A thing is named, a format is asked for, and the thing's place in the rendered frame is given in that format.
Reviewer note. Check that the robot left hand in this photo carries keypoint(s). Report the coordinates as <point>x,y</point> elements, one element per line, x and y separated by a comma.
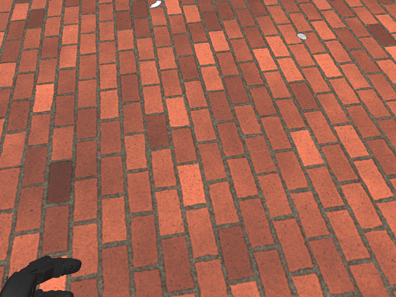
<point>24,282</point>

